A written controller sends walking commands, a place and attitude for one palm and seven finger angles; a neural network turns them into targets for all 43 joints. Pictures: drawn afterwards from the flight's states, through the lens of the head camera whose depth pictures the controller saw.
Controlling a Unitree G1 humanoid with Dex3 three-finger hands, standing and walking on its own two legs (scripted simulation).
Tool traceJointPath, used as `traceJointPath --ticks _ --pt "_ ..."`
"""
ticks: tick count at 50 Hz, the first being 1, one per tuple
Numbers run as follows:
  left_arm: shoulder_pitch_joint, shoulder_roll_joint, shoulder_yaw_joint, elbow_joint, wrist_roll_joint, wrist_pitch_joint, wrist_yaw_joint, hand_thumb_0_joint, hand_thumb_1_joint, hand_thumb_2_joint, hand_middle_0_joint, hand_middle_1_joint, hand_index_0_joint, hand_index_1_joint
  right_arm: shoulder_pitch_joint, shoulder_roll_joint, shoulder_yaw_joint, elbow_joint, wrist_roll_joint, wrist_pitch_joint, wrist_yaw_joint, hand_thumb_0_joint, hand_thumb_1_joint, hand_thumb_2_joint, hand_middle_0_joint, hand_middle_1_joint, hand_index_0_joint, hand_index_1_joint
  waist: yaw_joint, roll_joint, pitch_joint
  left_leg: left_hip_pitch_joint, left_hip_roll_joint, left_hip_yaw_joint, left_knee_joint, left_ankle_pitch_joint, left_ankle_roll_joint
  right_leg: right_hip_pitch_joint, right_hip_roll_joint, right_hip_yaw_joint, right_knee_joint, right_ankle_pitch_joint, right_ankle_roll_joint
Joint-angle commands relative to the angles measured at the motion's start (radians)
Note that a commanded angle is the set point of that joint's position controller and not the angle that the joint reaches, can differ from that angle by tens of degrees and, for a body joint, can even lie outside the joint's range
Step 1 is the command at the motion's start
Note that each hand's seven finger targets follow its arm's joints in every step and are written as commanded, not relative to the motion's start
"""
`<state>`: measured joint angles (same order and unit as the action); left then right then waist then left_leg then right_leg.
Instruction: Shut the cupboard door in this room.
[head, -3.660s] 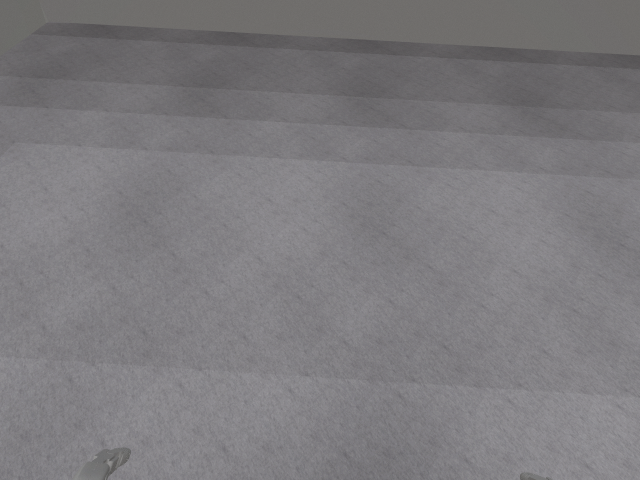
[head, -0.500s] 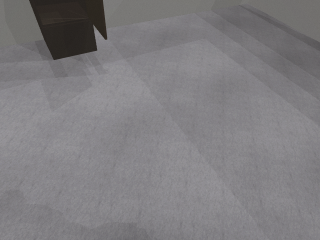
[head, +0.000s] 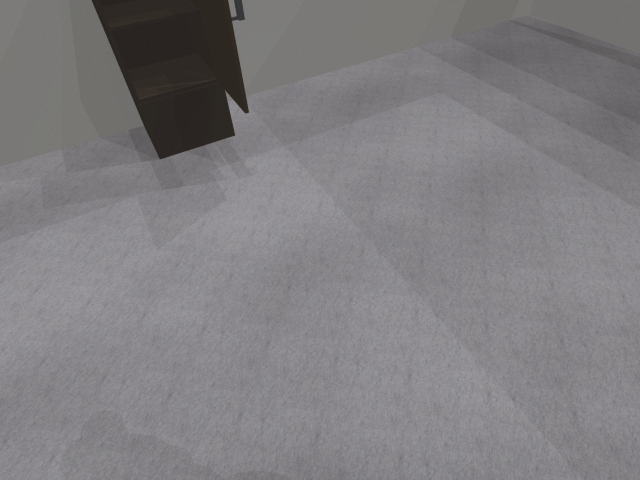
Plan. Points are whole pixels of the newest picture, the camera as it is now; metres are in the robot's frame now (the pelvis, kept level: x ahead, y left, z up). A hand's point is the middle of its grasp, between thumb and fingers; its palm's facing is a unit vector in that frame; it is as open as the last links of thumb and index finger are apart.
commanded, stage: stand and wait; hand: left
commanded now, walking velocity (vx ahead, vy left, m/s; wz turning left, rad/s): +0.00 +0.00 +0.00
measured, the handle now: (233, 2) +1.70 +0.39 +0.01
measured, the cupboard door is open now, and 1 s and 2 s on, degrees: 90 90 90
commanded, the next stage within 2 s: turn or walk to find it in 0.16 s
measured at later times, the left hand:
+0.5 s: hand out of the picture -0.05 +0.20 -0.17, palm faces +0.15 -0.97 -0.20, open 7.4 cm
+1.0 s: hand out of the picture -0.11 +0.15 -0.17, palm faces +0.28 -0.95 -0.15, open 7.4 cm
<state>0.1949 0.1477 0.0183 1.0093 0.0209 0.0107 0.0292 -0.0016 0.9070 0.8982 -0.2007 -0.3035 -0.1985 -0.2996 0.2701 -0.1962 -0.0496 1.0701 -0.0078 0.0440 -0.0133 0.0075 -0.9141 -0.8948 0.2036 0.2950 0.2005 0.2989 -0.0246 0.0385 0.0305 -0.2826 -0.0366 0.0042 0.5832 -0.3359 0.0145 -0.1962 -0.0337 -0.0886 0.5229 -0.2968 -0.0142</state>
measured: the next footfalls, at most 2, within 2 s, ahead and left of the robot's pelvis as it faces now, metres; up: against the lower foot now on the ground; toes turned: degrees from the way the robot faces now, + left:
left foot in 0.30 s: -0.02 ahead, +0.14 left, +0.00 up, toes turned +6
right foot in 0.64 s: -0.02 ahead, -0.11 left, +0.00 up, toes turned +3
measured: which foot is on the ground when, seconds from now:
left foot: up 0.00-0.28, down 0.30-0.66, up 0.68-1.00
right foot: down 0.00-0.34, up 0.36-0.62, down 0.64-1.00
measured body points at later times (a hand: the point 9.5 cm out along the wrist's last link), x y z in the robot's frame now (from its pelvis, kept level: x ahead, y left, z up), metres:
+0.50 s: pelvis -0.05 +0.02 +0.00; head -0.03 +0.03 +0.45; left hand -0.06 +0.26 -0.16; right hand +0.00 -0.21 -0.15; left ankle -0.06 +0.13 -0.74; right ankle -0.06 -0.11 -0.69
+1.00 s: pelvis -0.04 +0.00 +0.00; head -0.03 +0.01 +0.45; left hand -0.12 +0.20 -0.16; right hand +0.03 -0.23 -0.15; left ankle -0.06 +0.13 -0.72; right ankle -0.06 -0.11 -0.74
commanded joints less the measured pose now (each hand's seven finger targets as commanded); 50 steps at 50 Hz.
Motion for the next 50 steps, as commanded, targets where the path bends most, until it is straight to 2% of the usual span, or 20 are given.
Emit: traceJointPath --ticks 1,4,10,13,14,16,17,18,22,27,30,31,32,33,34,35,37,39,47,50 --pt "0.017 0.168 0.037 -0.042 -0.002 -0.016 0.016 0.0 0.9 0.9 -0.2 -0.3 -0.2 -0.3 -0.01 -0.061 -0.023 -0.054 -0.012 0.003 0.001 0.0 -0.9 -0.9 0.2 0.3 0.2 0.3 0.022 -0.226 0.06 -0.095 0.056 -0.048 0.292 -0.101 -0.021 -0.095 -0.282 0.273 -0.319 0.043 -0.152" --pt "0.024 0.147 0.034 -0.035 -0.002 -0.021 0.012 0.0 0.9 0.9 -0.2 -0.3 -0.2 -0.3 0.041 -0.028 -0.019 -0.021 -0.01 0.002 0.004 0.0 -0.9 -0.9 0.2 0.3 0.2 0.3 0.008 -0.161 0.052 -0.085 0.067 -0.012 0.308 -0.062 -0.032 -0.072 -0.221 0.178 -0.283 0.122 -0.121" --pt "0.108 0.178 0.046 0.011 0.004 -0.02 0.01 0.0 0.9 0.9 -0.2 -0.3 -0.2 -0.3 0.004 -0.016 -0.007 -0.023 -0.005 -0.011 -0.003 0.0 -0.9 -0.9 0.2 0.3 0.2 0.3 0.052 -0.195 0.023 -0.036 0.081 0.03 0.093 -0.094 -0.045 0.009 -0.243 0.194 -0.228 0.247 -0.141" --pt "0.088 0.185 0.054 0.014 -0.004 -0.015 0.013 0.0 0.9 0.9 -0.2 -0.3 -0.2 -0.3 0.058 -0.017 -0.001 -0.002 -0.001 -0.023 -0.005 0.0 -0.9 -0.9 0.2 0.3 0.2 0.3 0.022 -0.178 -0.018 0.087 0.075 0.037 -0.096 0.051 -0.042 -0.01 -0.229 0.149 -0.145 0.262 -0.09" --pt "0.083 0.174 0.053 0.012 -0.01 -0.012 0.012 0.0 0.9 0.9 -0.2 -0.3 -0.2 -0.3 0.082 -0.03 -0.001 0.008 -0.001 -0.03 -0.006 0.0 -0.9 -0.9 0.2 0.3 0.2 0.3 0.013 -0.119 -0.036 0.145 0.09 0.014 -0.171 0.131 -0.034 -0.038 -0.205 0.114 -0.093 0.228 -0.055" --pt "0.094 0.105 0.042 -0.011 -0.018 0.0 0.004 0.0 0.9 0.9 -0.2 -0.3 -0.2 -0.3 0.055 -0.119 -0.014 -0.015 -0.011 -0.04 -0.011 0.0 -0.9 -0.9 0.2 0.3 0.2 0.3 0.032 0.155 -0.02 0.126 0.288 -0.219 -0.259 0.33 0.055 -0.136 -0.07 -0.015 0.069 0.04 0.034" --pt "0.068 0.098 0.039 -0.02 -0.013 0.003 0.002 0.0 0.9 0.9 -0.2 -0.3 -0.2 -0.3 0.031 -0.142 -0.019 -0.027 -0.012 -0.037 -0.012 0.0 -0.9 -0.9 0.2 0.3 0.2 0.3 0.029 0.186 0.01 0.063 0.346 -0.262 -0.308 0.337 0.102 -0.139 -0.044 -0.022 0.164 -0.116 0.048" --pt "0.021 0.105 0.041 -0.017 -0.007 0.014 0.005 0.0 0.9 0.9 -0.2 -0.3 -0.2 -0.3 0.022 -0.125 -0.017 -0.018 -0.017 -0.04 -0.018 0.0 -0.9 -0.9 0.2 0.3 0.2 0.3 0.009 0.25 0.038 0.039 0.332 -0.287 -0.345 0.362 0.132 -0.168 -0.044 0.007 0.287 -0.192 0.05" --pt "0.033 0.098 0.045 -0.015 -0.008 0.016 -0.004 0.0 0.9 0.9 -0.2 -0.3 -0.2 -0.3 0.001 -0.133 -0.019 -0.041 -0.014 -0.041 -0.027 0.0 -0.9 -0.9 0.2 0.3 0.2 0.3 0.018 0.125 -0.002 0.13 0.301 -0.241 -0.265 0.542 0.161 -0.25 -0.042 0.05 0.403 -0.189 0.055" --pt "0.048 0.062 0.029 -0.012 -0.015 0.004 -0.002 0.0 0.9 0.9 -0.2 -0.3 -0.2 -0.3 0.011 -0.145 -0.027 -0.041 -0.017 -0.039 -0.026 0.0 -0.9 -0.9 0.2 0.3 0.2 0.3 0.01 0.103 -0.077 0.199 0.263 -0.225 -0.216 0.621 0.152 -0.162 -0.013 0.038 0.186 -0.161 0.064" --pt "0.136 0.071 0.029 0.021 -0.011 -0.011 -0.004 0.0 0.9 0.9 -0.2 -0.3 -0.2 -0.3 0.001 -0.137 -0.027 -0.046 -0.013 -0.035 -0.018 0.0 -0.9 -0.9 0.2 0.3 0.2 0.3 0.041 0.095 -0.107 0.101 0.207 -0.208 -0.188 0.312 0.1 0.035 0.004 0.006 -0.059 0.014 0.063" --pt "0.171 0.103 0.036 0.034 -0.004 -0.018 -0.004 0.0 0.9 0.9 -0.2 -0.3 -0.2 -0.3 -0.006 -0.113 -0.025 -0.054 -0.009 -0.035 -0.013 0.0 -0.9 -0.9 0.2 0.3 0.2 0.3 0.057 0.035 -0.09 -0.028 0.159 -0.182 -0.14 0.092 0.063 0.157 -0.035 0.045 -0.154 0.021 0.055" --pt "0.211 0.183 0.054 0.04 0.012 -0.025 -0.003 0.0 0.9 0.9 -0.2 -0.3 -0.2 -0.3 -0.014 -0.061 -0.019 -0.074 -0.002 -0.034 -0.005 0.0 -0.9 -0.9 0.2 0.3 0.2 0.3 0.079 -0.175 -0.072 -0.247 0.053 -0.081 0.034 -0.135 0.013 0.282 -0.206 0.252 -0.257 -0.191 -0.002" --pt "0.249 0.261 0.072 0.025 0.015 -0.02 -0.002 0.0 0.9 0.9 -0.2 -0.3 -0.2 -0.3 -0.094 -0.05 -0.016 -0.126 -0.013 -0.03 0.006 0.0 -0.9 -0.9 0.2 0.3 0.2 0.3 0.13 -0.355 0.036 -0.405 0.001 -0.005 0.261 -0.246 -0.019 0.201 -0.396 0.508 -0.405 -0.444 -0.094" --pt "0.223 0.244 0.063 0.01 0.006 -0.02 0.004 0.0 0.9 0.9 -0.2 -0.3 -0.2 -0.3 -0.127 -0.108 -0.033 -0.134 -0.023 -0.022 0.015 0.0 -0.9 -0.9 0.2 0.3 0.2 0.3 0.111 -0.259 0.093 -0.385 0.051 -0.061 0.39 -0.183 -0.017 0.035 -0.415 0.522 -0.456 -0.51 -0.115" --pt "0.145 0.2 0.059 0.003 0.004 -0.027 0.007 0.0 0.9 0.9 -0.2 -0.3 -0.2 -0.3 -0.107 -0.108 -0.037 -0.114 -0.026 -0.01 0.018 0.0 -0.9 -0.9 0.2 0.3 0.2 0.3 0.067 -0.301 0.176 -0.353 0.079 -0.08 0.428 -0.098 -0.015 -0.082 -0.362 0.457 -0.469 -0.45 -0.091" --pt "0.078 0.137 0.035 -0.01 0.002 -0.036 0.005 0.0 0.9 0.9 -0.2 -0.3 -0.2 -0.3 -0.019 -0.072 -0.032 -0.063 -0.022 -0.007 0.023 0.0 -0.9 -0.9 0.2 0.3 0.2 0.3 0.009 -0.18 0.167 -0.255 0.087 -0.047 0.465 0.0 -0.027 -0.113 -0.269 0.27 -0.404 -0.201 -0.071" --pt "0.095 0.118 0.025 -0.014 0.001 -0.045 0.001 0.0 0.9 0.9 -0.2 -0.3 -0.2 -0.3 0.022 -0.042 -0.024 -0.042 -0.017 -0.005 0.022 0.0 -0.9 -0.9 0.2 0.3 0.2 0.3 0.002 -0.16 0.126 -0.204 0.079 -0.013 0.44 0.055 -0.045 -0.082 -0.207 0.136 -0.353 -0.003 -0.058" --pt "0.198 0.161 0.039 0.043 0.007 -0.04 0.006 0.0 0.9 0.9 -0.2 -0.3 -0.2 -0.3 -0.079 -0.027 -0.004 -0.068 -0.002 -0.024 0.009 0.0 -0.9 -0.9 0.2 0.3 0.2 0.3 0.064 -0.213 0.034 -0.098 0.079 0.059 0.095 -0.03 -0.059 0.082 -0.256 0.105 -0.194 0.455 -0.117" --pt "0.184 0.165 0.047 0.05 -0.003 -0.03 0.012 0.0 0.9 0.9 -0.2 -0.3 -0.2 -0.3 -0.027 -0.03 0.002 -0.04 -0.002 -0.039 0.004 0.0 -0.9 -0.9 0.2 0.3 0.2 0.3 0.036 -0.167 -0.02 0.044 0.074 0.073 -0.11 0.147 -0.05 0.08 -0.23 0.05 -0.067 0.477 -0.062"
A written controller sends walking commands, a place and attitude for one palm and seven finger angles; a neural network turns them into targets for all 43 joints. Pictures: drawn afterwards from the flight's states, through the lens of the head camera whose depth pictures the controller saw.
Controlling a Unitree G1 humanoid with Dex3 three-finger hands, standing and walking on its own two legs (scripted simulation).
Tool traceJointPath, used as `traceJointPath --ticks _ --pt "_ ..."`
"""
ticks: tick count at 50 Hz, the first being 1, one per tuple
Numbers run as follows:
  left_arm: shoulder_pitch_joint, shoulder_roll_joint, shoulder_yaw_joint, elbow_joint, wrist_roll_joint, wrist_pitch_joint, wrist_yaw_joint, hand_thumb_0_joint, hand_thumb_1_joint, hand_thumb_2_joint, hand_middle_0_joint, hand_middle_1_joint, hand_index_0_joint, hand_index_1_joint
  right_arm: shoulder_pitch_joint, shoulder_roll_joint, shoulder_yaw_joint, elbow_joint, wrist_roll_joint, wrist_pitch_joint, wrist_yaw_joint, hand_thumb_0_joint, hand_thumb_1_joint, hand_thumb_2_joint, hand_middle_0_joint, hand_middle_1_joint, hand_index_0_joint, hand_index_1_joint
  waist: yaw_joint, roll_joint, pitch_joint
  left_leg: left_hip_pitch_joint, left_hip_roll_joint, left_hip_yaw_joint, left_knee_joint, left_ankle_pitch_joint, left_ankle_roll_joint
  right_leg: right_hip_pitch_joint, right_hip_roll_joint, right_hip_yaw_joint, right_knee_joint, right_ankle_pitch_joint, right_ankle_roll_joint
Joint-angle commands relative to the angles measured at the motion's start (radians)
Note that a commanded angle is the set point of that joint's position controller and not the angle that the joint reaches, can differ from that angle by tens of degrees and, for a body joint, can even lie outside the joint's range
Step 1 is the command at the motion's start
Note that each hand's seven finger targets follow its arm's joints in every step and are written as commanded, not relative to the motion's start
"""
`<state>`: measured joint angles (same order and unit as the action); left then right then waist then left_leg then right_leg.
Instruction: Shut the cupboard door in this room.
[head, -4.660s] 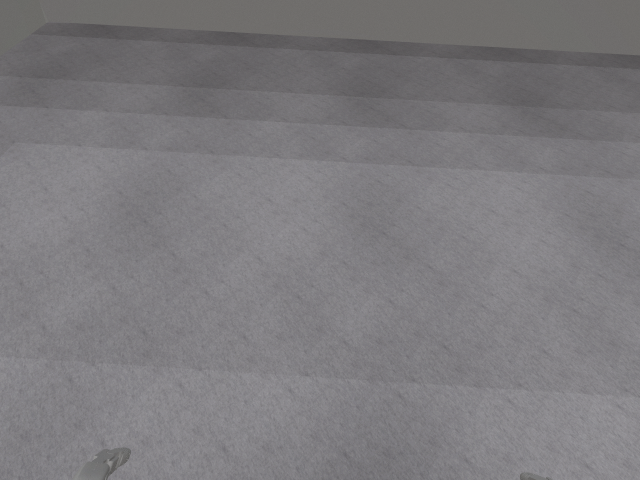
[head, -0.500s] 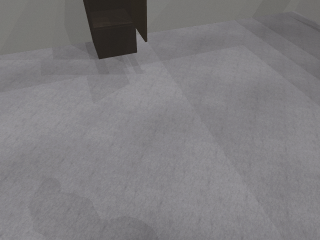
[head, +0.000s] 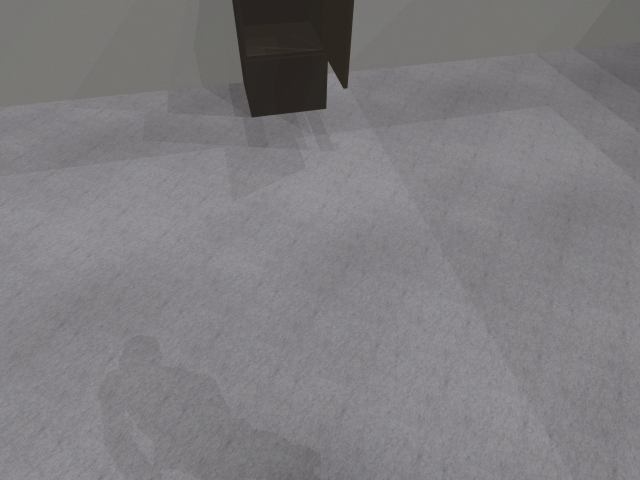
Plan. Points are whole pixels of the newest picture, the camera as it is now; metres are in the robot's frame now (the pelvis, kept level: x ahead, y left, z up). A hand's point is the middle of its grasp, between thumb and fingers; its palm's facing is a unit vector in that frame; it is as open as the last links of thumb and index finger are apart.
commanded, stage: turn or walk to find it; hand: left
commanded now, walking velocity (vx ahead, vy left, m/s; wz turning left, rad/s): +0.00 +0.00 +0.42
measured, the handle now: out of the picture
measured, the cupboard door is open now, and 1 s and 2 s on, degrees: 90 90 90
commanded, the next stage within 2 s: stand and wait in 1.16 s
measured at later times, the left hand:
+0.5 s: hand out of the picture +0.07 +0.20 -0.15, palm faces +0.17 -0.94 -0.29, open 7.4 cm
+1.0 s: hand out of the picture -0.11 +0.22 -0.19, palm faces +0.42 -0.88 -0.22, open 7.4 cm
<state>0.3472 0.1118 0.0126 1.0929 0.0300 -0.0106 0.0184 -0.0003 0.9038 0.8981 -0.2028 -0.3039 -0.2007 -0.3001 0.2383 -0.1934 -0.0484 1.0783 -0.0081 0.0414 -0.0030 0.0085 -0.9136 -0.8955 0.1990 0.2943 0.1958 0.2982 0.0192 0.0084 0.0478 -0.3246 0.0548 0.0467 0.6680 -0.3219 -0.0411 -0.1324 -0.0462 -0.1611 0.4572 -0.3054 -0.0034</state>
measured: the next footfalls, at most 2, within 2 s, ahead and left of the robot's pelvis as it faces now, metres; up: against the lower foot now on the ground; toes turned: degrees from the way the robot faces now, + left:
left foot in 0.04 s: +0.05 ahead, +0.12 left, +0.00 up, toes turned +5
right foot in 0.48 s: +0.04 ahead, -0.13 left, +0.00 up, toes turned +5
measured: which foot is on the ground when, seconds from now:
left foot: up 0.00-0.02, down 0.04-0.48, up 0.50-0.86, down 0.88-1.00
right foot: down 0.00-0.06, up 0.08-0.46, down 0.48-0.88, up 0.90-1.00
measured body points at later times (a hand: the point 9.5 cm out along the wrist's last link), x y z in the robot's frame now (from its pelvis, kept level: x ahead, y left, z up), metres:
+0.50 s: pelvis -0.02 -0.02 -0.01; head +0.01 -0.04 +0.44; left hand +0.06 +0.25 -0.13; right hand +0.06 -0.25 -0.17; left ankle +0.01 +0.12 -0.73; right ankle +0.00 -0.13 -0.74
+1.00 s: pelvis -0.05 +0.02 +0.00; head -0.03 +0.06 +0.44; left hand -0.13 +0.26 -0.17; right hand +0.13 -0.18 -0.13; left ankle -0.09 +0.10 -0.74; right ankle -0.02 -0.13 -0.68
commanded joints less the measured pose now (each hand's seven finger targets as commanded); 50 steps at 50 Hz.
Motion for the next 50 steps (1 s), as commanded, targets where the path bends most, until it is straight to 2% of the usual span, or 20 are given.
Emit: traceJointPath --ticks 1,3,4,8,14,21,22,23,24,25,28,30,38,42,43,44,45,46,47,50 --pt "0.043 0.181 0.051 -0.035 -0.018 -0.004 0.021 0.0 0.9 0.9 -0.2 -0.3 -0.2 -0.3 0.035 -0.061 -0.003 -0.038 -0.002 -0.045 -0.008 0.0 -0.9 -0.9 0.2 0.3 0.2 0.3 -0.016 -0.046 -0.076 0.184 0.018 -0.014 -0.264 0.288 0.024 -0.027 -0.183 0.091 0.084 0.422 -0.032" --pt "0.047 0.113 0.038 -0.067 -0.025 0.007 0.021 0.0 0.9 0.9 -0.2 -0.3 -0.2 -0.3 0.095 -0.166 -0.025 -0.035 -0.009 -0.046 -0.016 0.0 -0.9 -0.9 0.2 0.3 0.2 0.3 -0.031 0.255 -0.108 0.307 0.286 -0.307 -0.278 0.777 0.183 -0.238 -0.05 0.023 0.303 -0.197 0.053" --pt "-0.003 0.117 0.034 -0.072 -0.02 0.016 0.026 0.0 0.9 0.9 -0.2 -0.3 -0.2 -0.3 0.108 -0.156 -0.021 -0.014 -0.012 -0.042 -0.028 0.0 -0.9 -0.9 0.2 0.3 0.2 0.3 -0.049 0.251 -0.101 0.285 0.298 -0.323 -0.314 0.776 0.239 -0.259 -0.036 0.072 0.441 -0.316 0.055" --pt "-0.087 0.124 0.047 -0.084 -0.016 0.027 0.012 0.0 0.9 0.9 -0.2 -0.3 -0.2 -0.3 0.03 -0.139 -0.021 -0.045 -0.012 -0.045 -0.036 0.0 -0.9 -0.9 0.2 0.3 0.2 0.3 -0.04 0.139 -0.062 0.204 0.224 -0.271 -0.314 0.642 0.228 -0.301 -0.054 0.131 0.543 -0.219 0.057" --pt "-0.135 0.128 0.054 -0.128 -0.016 0.038 0.008 0.0 0.9 0.9 -0.2 -0.3 -0.2 -0.3 0.017 -0.166 -0.038 -0.082 -0.017 -0.037 -0.025 0.0 -0.9 -0.9 0.2 0.3 0.2 0.3 -0.046 0.123 -0.062 0.16 0.185 -0.292 -0.354 0.44 0.215 -0.283 -0.027 0.127 0.458 -0.161 0.065" --pt "-0.073 0.157 0.062 -0.157 -0.021 0.027 0.013 0.0 0.9 0.9 -0.2 -0.3 -0.2 -0.3 -0.041 -0.18 -0.055 -0.139 -0.018 -0.018 -0.008 0.0 -0.9 -0.9 0.2 0.3 0.2 0.3 0.004 0.114 -0.078 0.001 0.117 -0.326 -0.282 0.298 0.166 -0.033 0.011 0.105 0.061 0.025 0.056" --pt "-0.044 0.188 0.068 -0.154 -0.017 0.019 0.016 0.0 0.9 0.9 -0.2 -0.3 -0.2 -0.3 -0.047 -0.163 -0.056 -0.147 -0.012 -0.018 -0.004 0.0 -0.9 -0.9 0.2 0.3 0.2 0.3 0.021 0.055 -0.085 -0.078 0.069 -0.293 -0.222 0.209 0.121 0.068 -0.025 0.13 -0.062 0.097 0.053" --pt "-0.033 0.262 0.082 -0.164 -0.002 0.01 0.022 0.0 0.9 0.9 -0.2 -0.3 -0.2 -0.3 -0.032 -0.102 -0.048 -0.164 -0.003 -0.016 0.002 0.0 -0.9 -0.9 0.2 0.3 0.2 0.3 0.026 -0.152 -0.092 -0.229 -0.033 -0.184 -0.054 0.02 0.058 0.165 -0.213 0.311 -0.171 0.021 -0.003" --pt "-0.051 0.337 0.094 -0.188 0.003 0.01 0.023 0.0 0.9 0.9 -0.2 -0.3 -0.2 -0.3 -0.064 -0.082 -0.045 -0.197 -0.009 -0.013 0.002 0.0 -0.9 -0.9 0.2 0.3 0.2 0.3 0.039 -0.345 -0.047 -0.302 -0.121 -0.081 0.18 -0.218 0.013 0.072 -0.416 0.515 -0.227 0.072 -0.109" --pt "-0.082 0.323 0.087 -0.21 -0.005 0.014 0.024 0.0 0.9 0.9 -0.2 -0.3 -0.2 -0.3 -0.08 -0.129 -0.059 -0.198 -0.017 -0.002 0.006 0.0 -0.9 -0.9 0.2 0.3 0.2 0.3 0.032 -0.221 -0.038 -0.254 -0.08 -0.125 0.351 -0.222 0.021 -0.06 -0.434 0.466 -0.23 0.066 -0.156" --pt "-0.231 0.25 0.072 -0.248 -0.007 0.008 0.022 0.0 0.9 0.9 -0.2 -0.3 -0.2 -0.3 -0.014 -0.12 -0.062 -0.15 -0.019 0.019 0.018 0.0 -0.9 -0.9 0.2 0.3 0.2 0.3 -0.05 -0.166 0.034 -0.234 -0.041 -0.109 0.541 -0.075 0.007 -0.153 -0.289 0.276 -0.205 0.072 -0.104" --pt "-0.213 0.232 0.064 -0.248 -0.006 -0.001 0.019 0.0 0.9 0.9 -0.2 -0.3 -0.2 -0.3 0.017 -0.104 -0.056 -0.142 -0.017 0.017 0.023 0.0 -0.9 -0.9 0.2 0.3 0.2 0.3 -0.055 -0.157 0.006 -0.226 -0.042 -0.077 0.529 -0.035 -0.01 -0.101 -0.249 0.178 -0.161 0.2 -0.094" --pt "-0.054 0.295 0.082 -0.188 0.005 0.006 0.016 0.0 0.9 0.9 -0.2 -0.3 -0.2 -0.3 -0.114 -0.087 -0.029 -0.183 -0.004 0.004 0.018 0.0 -0.9 -0.9 0.2 0.3 0.2 0.3 0.032 -0.212 -0.043 -0.124 -0.026 0.012 0.158 -0.146 -0.023 0.044 -0.307 0.144 -0.058 0.499 -0.14" --pt "-0.087 0.304 0.087 -0.181 -0.005 0.014 0.013 0.0 0.9 0.9 -0.2 -0.3 -0.2 -0.3 -0.023 -0.104 -0.027 -0.162 -0.001 -0.014 0.014 0.0 -0.9 -0.9 0.2 0.3 0.2 0.3 -0.018 -0.173 -0.108 0.073 -0.034 0.041 -0.15 0.039 -0.003 0.014 -0.289 0.076 0.077 0.483 -0.072" --pt "-0.087 0.285 0.083 -0.186 -0.015 0.021 0.01 0.0 0.9 0.9 -0.2 -0.3 -0.2 -0.3 0.02 -0.138 -0.034 -0.15 -0.003 -0.024 0.014 0.0 -0.9 -0.9 0.2 0.3 0.2 0.3 -0.045 -0.074 -0.141 0.2 -0.001 -0.002 -0.27 0.19 0.013 -0.068 -0.251 0.027 0.187 0.389 -0.018" --pt "-0.068 0.22 0.075 -0.213 -0.023 0.028 0.006 0.0 0.9 0.9 -0.2 -0.3 -0.2 -0.3 0.049 -0.238 -0.054 -0.155 -0.012 -0.036 0.009 0.0 -0.9 -0.9 0.2 0.3 0.2 0.3 -0.055 0.205 -0.166 0.35 0.231 -0.306 -0.322 0.481 0.107 -0.313 -0.126 -0.019 0.38 0.002 0.058" --pt "-0.128 0.187 0.053 -0.243 -0.016 0.035 0.008 0.0 0.9 0.9 -0.2 -0.3 -0.2 -0.3 0.097 -0.296 -0.068 -0.143 -0.008 -0.028 0.001 0.0 -0.9 -0.9 0.2 0.3 0.2 0.3 -0.085 0.309 -0.144 0.324 0.353 -0.411 -0.323 0.754 0.214 -0.405 -0.064 0.043 0.528 -0.356 0.081" --pt "-0.151 0.205 0.059 -0.239 -0.013 0.045 0.009 0.0 0.9 0.9 -0.2 -0.3 -0.2 -0.3 0.09 -0.279 -0.064 -0.133 -0.012 -0.024 -0.005 0.0 -0.9 -0.9 0.2 0.3 0.2 0.3 -0.082 0.198 -0.122 0.279 0.351 -0.338 -0.31 0.702 0.243 -0.395 -0.08 0.104 0.619 -0.317 0.065" --pt "-0.159 0.195 0.061 -0.22 -0.012 0.053 0.012 0.0 0.9 0.9 -0.2 -0.3 -0.2 -0.3 0.061 -0.252 -0.054 -0.136 -0.014 -0.03 -0.014 0.0 -0.9 -0.9 0.2 0.3 0.2 0.3 -0.073 0.261 -0.115 0.226 0.29 -0.32 -0.33 0.622 0.218 -0.401 -0.087 0.141 0.644 -0.266 0.066" --pt "-0.146 0.205 0.068 -0.191 -0.013 0.044 -0.004 0.0 0.9 0.9 -0.2 -0.3 -0.2 -0.3 -0.023 -0.196 -0.033 -0.163 -0.012 -0.036 -0.02 0.0 -0.9 -0.9 0.2 0.3 0.2 0.3 -0.035 0.173 -0.069 0.223 0.188 -0.226 -0.317 0.611 0.184 -0.412 -0.068 0.139 0.684 -0.119 0.074"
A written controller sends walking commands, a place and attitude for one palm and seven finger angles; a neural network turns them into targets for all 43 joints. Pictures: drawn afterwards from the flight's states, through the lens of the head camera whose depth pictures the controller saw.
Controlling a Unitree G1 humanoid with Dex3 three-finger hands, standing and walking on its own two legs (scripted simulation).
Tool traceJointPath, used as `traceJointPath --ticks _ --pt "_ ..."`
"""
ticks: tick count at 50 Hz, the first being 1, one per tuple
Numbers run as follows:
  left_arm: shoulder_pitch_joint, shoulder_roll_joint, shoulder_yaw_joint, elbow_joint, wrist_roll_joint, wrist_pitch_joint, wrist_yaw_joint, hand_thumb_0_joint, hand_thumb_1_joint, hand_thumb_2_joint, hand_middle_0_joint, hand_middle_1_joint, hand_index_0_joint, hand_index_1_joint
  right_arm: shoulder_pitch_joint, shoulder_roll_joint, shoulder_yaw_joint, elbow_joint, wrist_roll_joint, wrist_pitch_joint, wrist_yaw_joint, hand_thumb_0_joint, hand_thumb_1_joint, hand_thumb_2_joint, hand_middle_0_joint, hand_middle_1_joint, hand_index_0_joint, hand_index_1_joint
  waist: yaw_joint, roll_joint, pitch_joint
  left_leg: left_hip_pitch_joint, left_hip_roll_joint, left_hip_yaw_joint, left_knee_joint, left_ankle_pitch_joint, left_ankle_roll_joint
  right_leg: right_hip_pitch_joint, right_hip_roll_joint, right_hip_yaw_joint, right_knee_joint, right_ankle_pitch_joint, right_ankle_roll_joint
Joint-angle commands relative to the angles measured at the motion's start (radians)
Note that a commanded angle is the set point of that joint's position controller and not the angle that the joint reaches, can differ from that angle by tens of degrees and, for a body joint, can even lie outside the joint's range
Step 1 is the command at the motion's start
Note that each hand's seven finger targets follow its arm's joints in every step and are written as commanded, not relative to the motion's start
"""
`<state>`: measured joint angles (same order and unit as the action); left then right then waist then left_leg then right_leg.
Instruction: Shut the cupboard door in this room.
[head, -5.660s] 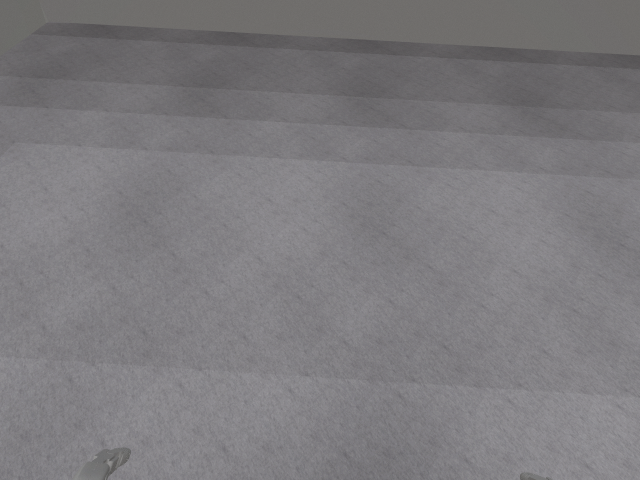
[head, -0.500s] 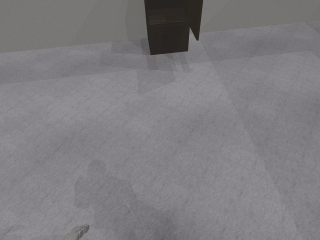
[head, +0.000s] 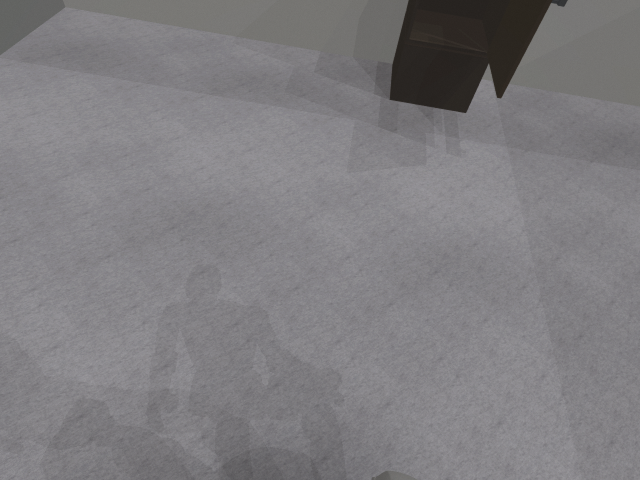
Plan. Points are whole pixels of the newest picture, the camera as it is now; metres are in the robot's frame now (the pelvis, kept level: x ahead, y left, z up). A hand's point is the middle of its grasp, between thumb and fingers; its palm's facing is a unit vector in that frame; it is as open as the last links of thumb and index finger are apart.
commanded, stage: turn or walk to find it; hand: left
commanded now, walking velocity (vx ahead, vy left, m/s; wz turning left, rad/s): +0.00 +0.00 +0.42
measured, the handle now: out of the picture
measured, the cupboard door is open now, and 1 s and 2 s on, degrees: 90 90 90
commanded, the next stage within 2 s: stand and wait in 0.16 s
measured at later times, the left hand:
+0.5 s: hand out of the picture +0.03 +0.14 -0.14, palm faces +0.12 -0.96 -0.26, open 7.4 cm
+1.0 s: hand out of the picture -0.11 +0.16 -0.18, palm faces +0.26 -0.95 -0.17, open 7.4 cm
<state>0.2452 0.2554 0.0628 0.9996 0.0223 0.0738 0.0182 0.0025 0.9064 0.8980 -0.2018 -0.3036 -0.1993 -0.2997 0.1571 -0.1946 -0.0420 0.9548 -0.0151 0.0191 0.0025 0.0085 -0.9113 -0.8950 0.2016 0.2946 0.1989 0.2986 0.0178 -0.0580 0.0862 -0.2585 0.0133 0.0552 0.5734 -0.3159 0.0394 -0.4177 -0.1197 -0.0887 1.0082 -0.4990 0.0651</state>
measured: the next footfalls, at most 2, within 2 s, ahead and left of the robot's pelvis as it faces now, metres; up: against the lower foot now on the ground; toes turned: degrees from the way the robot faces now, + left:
right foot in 0.38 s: +0.03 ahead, -0.13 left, +0.00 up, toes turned +4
left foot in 0.88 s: -0.05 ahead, +0.10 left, +0.00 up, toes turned +16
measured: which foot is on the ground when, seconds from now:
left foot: down 0.00-0.40, up 0.42-0.86, down 0.88-1.00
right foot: up 0.00-0.36, down 0.38-1.00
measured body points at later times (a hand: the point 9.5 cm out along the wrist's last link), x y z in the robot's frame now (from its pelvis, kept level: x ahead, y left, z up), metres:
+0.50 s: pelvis -0.02 -0.05 +0.01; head -0.01 -0.08 +0.45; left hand +0.02 +0.19 -0.12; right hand +0.04 -0.28 -0.17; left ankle -0.03 +0.10 -0.70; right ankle -0.01 -0.13 -0.73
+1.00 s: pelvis -0.04 -0.01 +0.00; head -0.05 +0.01 +0.45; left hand -0.12 +0.21 -0.17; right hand +0.08 -0.22 -0.14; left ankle -0.09 +0.09 -0.73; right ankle -0.01 -0.13 -0.73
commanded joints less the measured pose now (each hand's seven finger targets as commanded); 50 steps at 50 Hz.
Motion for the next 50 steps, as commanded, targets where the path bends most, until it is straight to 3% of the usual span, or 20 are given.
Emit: traceJointPath --ticks 1,4,13,17,18,19,20,21,22,25,28,30,38,42,43,44,45,46,47,50 --pt "-0.032 0.06 0.016 -0.09 -0.006 -0.043 -0.005 0.0 0.9 0.9 -0.2 -0.3 -0.2 -0.3 0.061 -0.194 -0.04 -0.04 -0.003 -0.017 -0.026 0.0 -0.9 -0.9 0.2 0.3 0.2 0.3 -0.031 0.216 -0.126 0.183 0.217 -0.222 -0.217 0.631 0.101 -0.125 0.012 0.064 0.125 0.092 0.011" --pt "-0.039 0.059 0.015 -0.089 -0.006 -0.042 -0.004 0.0 0.9 0.9 -0.2 -0.3 -0.2 -0.3 0.089 -0.193 -0.043 -0.039 0.0 -0.021 -0.025 0.0 -0.9 -0.9 0.2 0.3 0.2 0.3 -0.037 0.174 -0.133 0.205 0.206 -0.229 -0.227 0.634 0.101 -0.116 0.02 0.067 0.097 0.122 0.025" --pt "-0.072 0.02 -0.004 -0.114 -0.01 -0.043 0.005 0.0 0.9 0.9 -0.2 -0.3 -0.2 -0.3 0.091 -0.178 -0.046 -0.038 -0.013 -0.007 -0.022 0.0 -0.9 -0.9 0.2 0.3 0.2 0.3 -0.047 0.206 -0.106 0.11 0.214 -0.336 -0.251 0.406 0.138 0.03 0.06 0.062 -0.209 0.052 0.002" --pt "0.033 0.021 -0.01 -0.066 -0.013 -0.064 0.011 0.0 0.9 0.9 -0.2 -0.3 -0.2 -0.3 0.071 -0.158 -0.039 -0.019 -0.005 -0.009 -0.02 0.0 -0.9 -0.9 0.2 0.3 0.2 0.3 0.004 0.166 -0.127 -0.004 0.163 -0.306 -0.18 0.332 0.084 0.265 0.077 0.048 -0.524 0.26 -0.014" --pt "0.061 0.041 -0.008 -0.055 -0.008 -0.074 0.015 0.0 0.9 0.9 -0.2 -0.3 -0.2 -0.3 0.078 -0.123 -0.033 -0.011 0.002 -0.012 -0.017 0.0 -0.9 -0.9 0.2 0.3 0.2 0.3 0.015 0.084 -0.138 -0.068 0.112 -0.263 -0.123 0.226 0.037 0.359 0.037 0.088 -0.643 0.331 -0.021" --pt "0.063 0.104 -0.004 -0.052 0.002 -0.089 0.021 0.0 0.9 0.9 -0.2 -0.3 -0.2 -0.3 0.1 -0.064 -0.02 -0.013 0.013 -0.013 -0.014 0.0 -0.9 -0.9 0.2 0.3 0.2 0.3 0.002 -0.112 -0.148 -0.16 0.013 -0.154 -0.001 0.021 -0.028 0.408 -0.142 0.294 -0.714 0.321 -0.076" --pt "0.05 0.154 0.0 -0.063 0.002 -0.091 0.018 0.0 0.9 0.9 -0.2 -0.3 -0.2 -0.3 0.07 -0.057 -0.016 -0.035 0.008 -0.005 -0.015 0.0 -0.9 -0.9 0.2 0.3 0.2 0.3 0.011 -0.222 -0.083 -0.2 -0.047 -0.114 0.103 -0.185 -0.054 0.301 -0.273 0.434 -0.77 0.367 -0.173" --pt "0.026 0.142 -0.006 -0.075 -0.001 -0.087 0.016 0.0 0.9 0.9 -0.2 -0.3 -0.2 -0.3 0.061 -0.082 -0.026 -0.029 0.002 0.006 -0.014 0.0 -0.9 -0.9 0.2 0.3 0.2 0.3 0.007 -0.126 -0.054 -0.159 -0.023 -0.14 0.19 -0.206 -0.051 0.204 -0.284 0.395 -0.781 0.343 -0.225" --pt "-0.004 0.12 0.001 -0.072 -0.004 -0.09 0.02 0.0 0.9 0.9 -0.2 -0.3 -0.2 -0.3 0.078 -0.089 -0.031 -0.011 -0.005 0.022 -0.015 0.0 -0.9 -0.9 0.2 0.3 0.2 0.3 -0.009 -0.21 -0.039 -0.157 -0.007 -0.144 0.248 -0.185 -0.051 0.161 -0.238 0.379 -0.796 0.291 -0.219" --pt "-0.029 0.064 -0.015 -0.064 -0.011 -0.093 0.012 0.0 0.9 0.9 -0.2 -0.3 -0.2 -0.3 0.125 -0.08 -0.034 0.053 -0.001 0.028 -0.008 0.0 -0.9 -0.9 0.2 0.3 0.2 0.3 -0.032 -0.068 -0.011 -0.165 -0.013 -0.11 0.387 -0.082 -0.064 0.187 -0.138 0.235 -0.765 0.388 -0.195" --pt "-0.013 0.061 -0.003 -0.061 -0.011 -0.094 0.015 0.0 0.9 0.9 -0.2 -0.3 -0.2 -0.3 0.142 -0.083 -0.042 0.068 -0.002 0.036 -0.005 0.0 -0.9 -0.9 0.2 0.3 0.2 0.3 -0.029 -0.066 -0.015 -0.205 0.001 -0.104 0.488 -0.041 -0.084 0.222 -0.138 0.17 -0.762 0.401 -0.183" --pt "0.016 0.063 0.001 -0.056 -0.008 -0.094 0.019 0.0 0.9 0.9 -0.2 -0.3 -0.2 -0.3 0.119 -0.094 -0.044 0.062 -0.003 0.038 -0.005 0.0 -0.9 -0.9 0.2 0.3 0.2 0.3 -0.014 -0.069 -0.027 -0.226 0.015 -0.105 0.508 -0.051 -0.094 0.248 -0.166 0.184 -0.759 0.399 -0.196" --pt "0.094 0.102 0.015 0.002 0.009 -0.089 0.021 0.0 0.9 0.9 -0.2 -0.3 -0.2 -0.3 0.049 -0.038 -0.015 0.048 0.009 0.014 -0.011 0.0 -0.9 -0.9 0.2 0.3 0.2 0.3 0.036 -0.095 -0.108 -0.111 0.015 -0.033 0.138 -0.156 -0.088 0.36 -0.198 0.174 -0.66 0.669 -0.243" --pt "0.037 0.081 0.002 0.029 -0.009 -0.083 0.02 0.0 0.9 0.9 -0.2 -0.3 -0.2 -0.3 0.155 -0.039 -0.003 0.101 0.011 -0.005 -0.019 0.0 -0.9 -0.9 0.2 0.3 0.2 0.3 -0.027 -0.078 -0.148 0.14 0.015 -0.011 -0.187 0.137 -0.075 0.258 -0.124 0.098 -0.571 0.575 -0.149" --pt "0.051 0.044 -0.009 0.026 -0.015 -0.079 0.019 0.0 0.9 0.9 -0.2 -0.3 -0.2 -0.3 0.162 -0.072 -0.006 0.108 0.007 -0.017 -0.022 0.0 -0.9 -0.9 0.2 0.3 0.2 0.3 -0.025 0.027 -0.159 0.228 0.077 -0.069 -0.229 0.233 -0.053 0.186 -0.07 0.063 -0.513 0.491 -0.106" --pt "0.069 -0.005 -0.024 0.024 -0.019 -0.074 0.016 0.0 0.9 0.9 -0.2 -0.3 -0.2 -0.3 0.151 -0.122 -0.009 0.106 0.001 -0.028 -0.028 0.0 -0.9 -0.9 0.2 0.3 0.2 0.3 -0.014 0.185 -0.142 0.219 0.21 -0.208 -0.244 0.336 -0.003 0.114 0.001 0.028 -0.484 0.317 -0.065" --pt "0.072 -0.032 -0.036 0.038 -0.016 -0.068 0.017 0.0 0.9 0.9 -0.2 -0.3 -0.2 -0.3 0.101 -0.14 -0.008 0.095 -0.001 -0.025 -0.034 0.0 -0.9 -0.9 0.2 0.3 0.2 0.3 0.006 0.232 -0.092 0.124 0.276 -0.232 -0.288 0.299 0.048 0.141 0.023 0.009 -0.486 0.172 -0.046" --pt "0.058 -0.036 -0.04 0.052 -0.009 -0.062 0.014 0.0 0.9 0.9 -0.2 -0.3 -0.2 -0.3 0.062 -0.123 -0.002 0.099 -0.002 -0.026 -0.04 0.0 -0.9 -0.9 0.2 0.3 0.2 0.3 0.007 0.209 -0.04 0.067 0.255 -0.188 -0.315 0.234 0.053 0.169 0.025 0.018 -0.49 0.17 -0.041" --pt "0.053 -0.028 -0.038 0.064 -0.006 -0.051 0.009 0.0 0.9 0.9 -0.2 -0.3 -0.2 -0.3 0.043 -0.119 -0.002 0.098 -0.001 -0.026 -0.047 0.0 -0.9 -0.9 0.2 0.3 0.2 0.3 0.007 0.266 -0.006 0.037 0.24 -0.173 -0.324 0.22 0.047 0.168 0.021 0.021 -0.467 0.177 -0.038" --pt "0.081 -0.025 -0.043 0.094 -0.003 -0.047 0.002 0.0 0.9 0.9 -0.2 -0.3 -0.2 -0.3 0.048 -0.1 0.006 0.101 0.001 -0.026 -0.056 0.0 -0.9 -0.9 0.2 0.3 0.2 0.3 0.008 0.219 0.042 0.041 0.214 -0.121 -0.291 0.305 0.048 0.155 0.023 0.044 -0.469 0.198 -0.04"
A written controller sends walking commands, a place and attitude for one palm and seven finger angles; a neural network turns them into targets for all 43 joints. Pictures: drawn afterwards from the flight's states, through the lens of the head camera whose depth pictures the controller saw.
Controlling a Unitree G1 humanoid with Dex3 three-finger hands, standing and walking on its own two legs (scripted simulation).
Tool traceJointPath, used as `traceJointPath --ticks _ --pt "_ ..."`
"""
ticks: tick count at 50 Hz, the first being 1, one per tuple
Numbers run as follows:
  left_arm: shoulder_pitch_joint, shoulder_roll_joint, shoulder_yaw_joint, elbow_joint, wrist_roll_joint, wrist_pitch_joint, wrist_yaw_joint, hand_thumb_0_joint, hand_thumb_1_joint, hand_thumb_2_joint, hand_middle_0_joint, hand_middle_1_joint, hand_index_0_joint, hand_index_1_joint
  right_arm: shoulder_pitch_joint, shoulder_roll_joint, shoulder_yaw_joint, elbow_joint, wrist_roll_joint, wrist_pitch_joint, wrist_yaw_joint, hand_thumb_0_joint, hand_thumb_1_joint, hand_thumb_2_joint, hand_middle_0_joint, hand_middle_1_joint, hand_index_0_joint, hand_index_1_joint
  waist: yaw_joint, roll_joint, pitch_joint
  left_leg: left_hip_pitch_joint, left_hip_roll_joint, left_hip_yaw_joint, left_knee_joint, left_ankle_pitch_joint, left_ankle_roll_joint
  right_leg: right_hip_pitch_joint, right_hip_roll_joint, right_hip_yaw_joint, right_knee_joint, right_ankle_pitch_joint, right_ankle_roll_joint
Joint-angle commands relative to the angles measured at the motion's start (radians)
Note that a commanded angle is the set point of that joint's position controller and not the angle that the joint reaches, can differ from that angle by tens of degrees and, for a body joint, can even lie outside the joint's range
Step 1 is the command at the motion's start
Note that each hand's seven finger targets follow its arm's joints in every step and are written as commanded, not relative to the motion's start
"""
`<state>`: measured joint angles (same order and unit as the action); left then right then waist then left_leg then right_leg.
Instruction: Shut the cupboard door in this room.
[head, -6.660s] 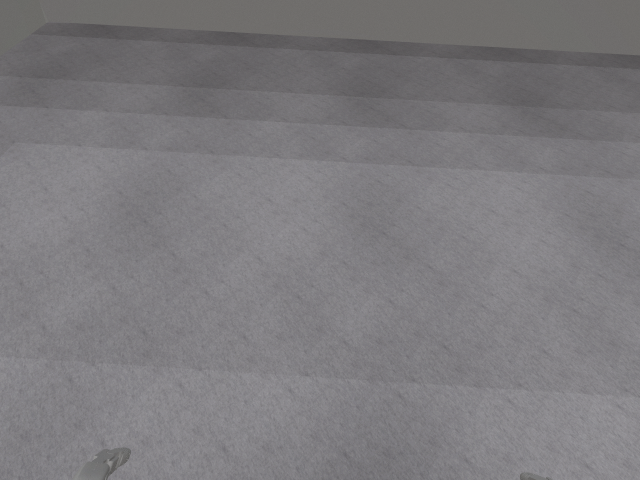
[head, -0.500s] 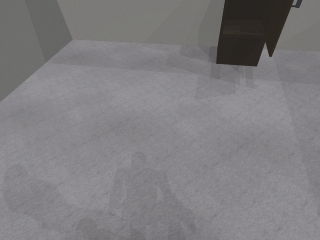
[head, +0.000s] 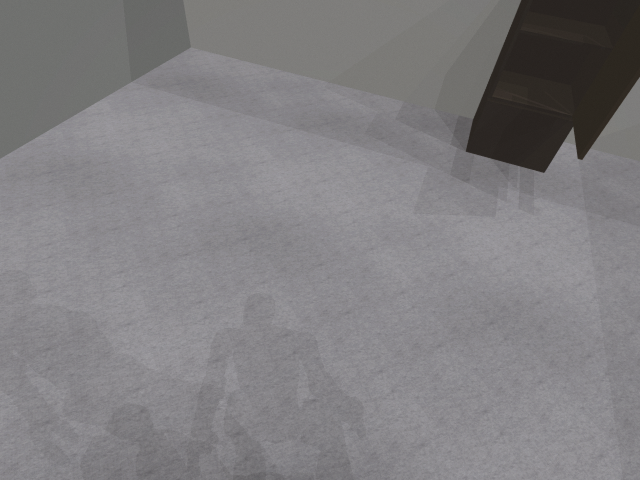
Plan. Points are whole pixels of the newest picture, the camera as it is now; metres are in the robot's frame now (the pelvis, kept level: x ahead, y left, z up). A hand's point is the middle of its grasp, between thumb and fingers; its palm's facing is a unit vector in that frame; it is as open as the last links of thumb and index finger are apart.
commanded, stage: stand and wait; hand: left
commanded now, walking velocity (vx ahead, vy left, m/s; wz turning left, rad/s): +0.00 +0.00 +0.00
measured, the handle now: out of the picture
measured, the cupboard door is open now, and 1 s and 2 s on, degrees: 90 90 90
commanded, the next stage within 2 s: turn or walk to find it in 0.16 s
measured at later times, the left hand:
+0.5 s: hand out of the picture +0.01 +0.19 -0.18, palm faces +0.06 -0.97 -0.21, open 7.4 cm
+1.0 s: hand out of the picture +0.00 +0.24 -0.17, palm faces +0.26 -0.94 -0.22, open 7.4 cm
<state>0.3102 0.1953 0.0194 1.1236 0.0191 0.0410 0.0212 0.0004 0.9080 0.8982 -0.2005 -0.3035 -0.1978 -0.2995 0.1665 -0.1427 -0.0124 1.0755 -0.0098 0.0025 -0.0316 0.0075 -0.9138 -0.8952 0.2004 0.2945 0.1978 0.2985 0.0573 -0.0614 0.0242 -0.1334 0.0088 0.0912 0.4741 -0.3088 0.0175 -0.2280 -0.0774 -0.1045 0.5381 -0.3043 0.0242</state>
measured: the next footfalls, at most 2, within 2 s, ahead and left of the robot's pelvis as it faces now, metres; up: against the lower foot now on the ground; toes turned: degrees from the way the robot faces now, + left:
right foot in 1.24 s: +0.04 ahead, -0.11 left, +0.00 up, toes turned +18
left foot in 1.84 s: -0.14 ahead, +0.05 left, +0.00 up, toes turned +42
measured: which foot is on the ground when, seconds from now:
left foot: down 0.00-1.00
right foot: down 0.00-0.76, up 0.78-1.00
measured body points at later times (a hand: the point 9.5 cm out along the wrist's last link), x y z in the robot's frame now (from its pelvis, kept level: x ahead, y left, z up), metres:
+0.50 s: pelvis -0.01 +0.01 +0.00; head +0.01 +0.00 +0.45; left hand +0.01 +0.24 -0.16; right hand -0.02 -0.22 -0.16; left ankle -0.03 +0.10 -0.74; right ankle +0.01 -0.13 -0.74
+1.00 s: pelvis -0.04 +0.03 +0.01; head -0.01 +0.05 +0.45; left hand -0.02 +0.29 -0.15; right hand +0.08 -0.20 -0.13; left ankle -0.04 +0.11 -0.74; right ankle -0.03 -0.12 -0.66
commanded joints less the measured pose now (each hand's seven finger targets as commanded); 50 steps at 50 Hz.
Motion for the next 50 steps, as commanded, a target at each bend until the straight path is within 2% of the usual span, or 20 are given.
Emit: traceJointPath --ticks 1,3,6,9,13,23,26,29,30,32,34,35,36,37,38,39,41,43,46,50 --pt "0.035 0.034 -0.002 -0.021 0.001 -0.018 -0.001 0.0 0.9 0.9 -0.2 -0.3 -0.2 -0.3 0.04 -0.15 -0.024 -0.019 -0.002 -0.011 -0.022 0.0 -0.9 -0.9 0.2 0.3 0.2 0.3 -0.029 0.195 0.085 -0.058 0.204 -0.142 -0.167 0.325 0.063 -0.026 -0.02 0.066 -0.04 0.05 0.001" --pt "0.053 0.042 -0.003 -0.004 0.003 -0.025 0.0 0.0 0.9 0.9 -0.2 -0.3 -0.2 -0.3 0.045 -0.144 -0.027 -0.018 0.001 -0.013 -0.02 0.0 -0.9 -0.9 0.2 0.3 0.2 0.3 -0.032 0.137 0.058 -0.043 0.17 -0.116 -0.135 0.303 0.04 0.01 -0.029 0.081 -0.11 0.171 0.0" --pt "0.033 0.047 -0.006 0.001 0.002 -0.032 0.002 0.0 0.9 0.9 -0.2 -0.3 -0.2 -0.3 0.059 -0.129 -0.027 -0.014 0.004 -0.011 -0.013 0.0 -0.9 -0.9 0.2 0.3 0.2 0.3 -0.047 0.052 0.076 -0.06 0.14 -0.111 -0.155 0.132 0.017 0.004 -0.039 0.107 -0.149 0.194 -0.008" --pt "0.035 0.038 -0.012 0.007 -0.001 -0.045 0.006 0.0 0.9 0.9 -0.2 -0.3 -0.2 -0.3 0.088 -0.115 -0.021 0.001 0.004 -0.021 -0.01 0.0 -0.9 -0.9 0.2 0.3 0.2 0.3 -0.053 0.031 0.028 -0.018 0.129 -0.106 -0.159 0.191 0.013 0.03 -0.05 0.108 -0.164 0.235 -0.014" --pt "0.025 0.058 -0.001 -0.002 -0.005 -0.046 0.013 0.0 0.9 0.9 -0.2 -0.3 -0.2 -0.3 0.097 -0.124 -0.019 0.009 0.002 -0.023 -0.003 0.0 -0.9 -0.9 0.2 0.3 0.2 0.3 -0.048 0.066 0.008 -0.032 0.126 -0.114 -0.144 0.266 0.012 0.054 -0.064 0.078 -0.124 0.241 -0.01" --pt "-0.008 0.084 0.035 -0.074 -0.003 -0.031 0.017 0.0 0.9 0.9 -0.2 -0.3 -0.2 -0.3 0.101 -0.152 -0.041 -0.031 -0.005 0.003 0.009 0.0 -0.9 -0.9 0.2 0.3 0.2 0.3 -0.032 0.108 0.025 -0.192 0.133 -0.196 -0.097 0.22 0.037 0.049 -0.073 0.03 -0.026 0.145 -0.006" --pt "-0.015 0.119 0.048 -0.099 0.0 -0.034 0.018 0.0 0.9 0.9 -0.2 -0.3 -0.2 -0.3 0.113 -0.137 -0.045 -0.055 -0.005 0.009 0.015 0.0 -0.9 -0.9 0.2 0.3 0.2 0.3 -0.035 0.004 -0.011 -0.246 0.075 -0.144 0.001 0.153 0.013 0.087 -0.15 0.085 -0.076 0.145 -0.041" --pt "-0.018 0.173 0.066 -0.13 0.001 -0.033 0.02 0.0 0.9 0.9 -0.2 -0.3 -0.2 -0.3 0.113 -0.115 -0.052 -0.081 -0.007 0.024 0.02 0.0 -0.9 -0.9 0.2 0.3 0.2 0.3 -0.023 -0.172 -0.037 -0.282 0.008 -0.053 0.264 -0.083 -0.025 0.072 -0.319 0.207 -0.207 0.103 -0.157" --pt "-0.03 0.175 0.069 -0.142 0.006 -0.033 0.021 0.0 0.9 0.9 -0.2 -0.3 -0.2 -0.3 0.101 -0.117 -0.059 -0.091 -0.009 0.029 0.022 0.0 -0.9 -0.9 0.2 0.3 0.2 0.3 -0.019 -0.168 -0.035 -0.301 0.018 -0.056 0.373 -0.174 -0.029 0.056 -0.349 0.21 -0.227 0.134 -0.186" --pt "-0.073 0.173 0.071 -0.163 0.014 -0.033 0.026 0.0 0.9 0.9 -0.2 -0.3 -0.2 -0.3 0.089 -0.115 -0.063 -0.109 -0.004 0.03 0.028 0.0 -0.9 -0.9 0.2 0.3 0.2 0.3 -0.032 -0.135 -0.024 -0.297 0.05 -0.059 0.444 -0.228 -0.033 0.015 -0.367 0.167 -0.215 0.209 -0.194" --pt "-0.115 0.183 0.074 -0.178 0.018 -0.033 0.023 0.0 0.9 0.9 -0.2 -0.3 -0.2 -0.3 0.111 -0.093 -0.058 -0.105 -0.001 0.027 0.036 0.0 -0.9 -0.9 0.2 0.3 0.2 0.3 -0.059 -0.103 -0.022 -0.247 0.06 -0.031 0.305 -0.178 -0.044 0.01 -0.325 0.065 -0.13 0.286 -0.154" --pt "-0.124 0.185 0.074 -0.185 0.013 -0.029 0.02 0.0 0.9 0.9 -0.2 -0.3 -0.2 -0.3 0.143 -0.094 -0.058 -0.104 -0.002 0.024 0.037 0.0 -0.9 -0.9 0.2 0.3 0.2 0.3 -0.074 -0.095 -0.037 -0.183 0.052 -0.013 0.201 -0.08 -0.047 -0.015 -0.301 0.027 -0.07 0.258 -0.124" --pt "-0.131 0.175 0.072 -0.189 0.005 -0.023 0.016 0.0 0.9 0.9 -0.2 -0.3 -0.2 -0.3 0.181 -0.105 -0.059 -0.093 -0.004 0.018 0.038 0.0 -0.9 -0.9 0.2 0.3 0.2 0.3 -0.094 -0.028 -0.051 -0.084 0.043 -0.018 0.072 0.056 -0.044 -0.075 -0.262 -0.021 0.01 0.186 -0.079" --pt "-0.123 0.133 0.067 -0.203 -0.004 -0.014 0.011 0.0 0.9 0.9 -0.2 -0.3 -0.2 -0.3 0.207 -0.163 -0.069 -0.094 -0.009 0.007 0.037 0.0 -0.9 -0.9 0.2 0.3 0.2 0.3 -0.107 0.19 -0.044 -0.036 0.14 -0.221 -0.086 0.116 -0.002 -0.191 -0.156 -0.068 0.192 0.02 -0.012" --pt "-0.151 0.075 0.055 -0.247 -0.008 -0.005 0.007 0.0 0.9 0.9 -0.2 -0.3 -0.2 -0.3 0.225 -0.258 -0.091 -0.108 -0.019 0.003 0.029 0.0 -0.9 -0.9 0.2 0.3 0.2 0.3 -0.121 0.446 0.004 -0.042 0.342 -0.51 -0.233 0.266 0.086 -0.361 -0.029 -0.073 0.408 -0.286 0.056" --pt "-0.188 0.101 0.058 -0.257 0.001 0.002 0.009 0.0 0.9 0.9 -0.2 -0.3 -0.2 -0.3 0.217 -0.287 -0.098 -0.103 -0.021 0.009 0.023 0.0 -0.9 -0.9 0.2 0.3 0.2 0.3 -0.129 0.351 0.003 -0.103 0.388 -0.514 -0.24 0.243 0.145 -0.327 -0.033 0.044 0.53 -0.287 0.029" --pt "-0.194 0.1 0.067 -0.234 0.006 0.007 0.004 0.0 0.9 0.9 -0.2 -0.3 -0.2 -0.3 0.133 -0.248 -0.087 -0.129 -0.019 0.004 0.011 0.0 -0.9 -0.9 0.2 0.3 0.2 0.3 -0.095 0.294 0.023 -0.125 0.3 -0.452 -0.237 0.152 0.11 -0.364 -0.043 0.093 0.612 -0.168 0.026" --pt "-0.162 0.102 0.067 -0.216 0.006 -0.002 -0.004 0.0 0.9 0.9 -0.2 -0.3 -0.2 -0.3 0.087 -0.224 -0.073 -0.147 -0.018 -0.004 0.008 0.0 -0.9 -0.9 0.2 0.3 0.2 0.3 -0.07 0.193 0.012 -0.093 0.257 -0.377 -0.212 0.213 0.102 -0.357 -0.038 0.101 0.625 -0.083 0.035" --pt "-0.142 0.095 0.061 -0.211 0.002 -0.01 -0.006 0.0 0.9 0.9 -0.2 -0.3 -0.2 -0.3 0.108 -0.227 -0.076 -0.15 -0.012 -0.011 0.005 0.0 -0.9 -0.9 0.2 0.3 0.2 0.3 -0.075 0.151 -0.068 0.03 0.222 -0.323 -0.168 0.392 0.119 -0.348 -0.02 0.096 0.579 -0.058 0.051" --pt "-0.174 0.09 0.056 -0.238 -0.003 -0.012 -0.002 0.0 0.9 0.9 -0.2 -0.3 -0.2 -0.3 0.144 -0.234 -0.082 -0.147 -0.012 -0.007 0.007 0.0 -0.9 -0.9 0.2 0.3 0.2 0.3 -0.098 0.174 -0.101 0.117 0.232 -0.352 -0.136 0.516 0.15 -0.346 -0.004 0.101 0.483 -0.098 0.062"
